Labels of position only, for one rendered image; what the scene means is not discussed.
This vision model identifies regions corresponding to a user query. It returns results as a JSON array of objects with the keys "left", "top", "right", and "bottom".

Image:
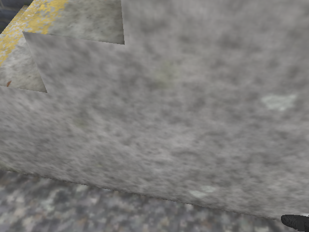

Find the right robot hand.
[{"left": 281, "top": 215, "right": 309, "bottom": 232}]

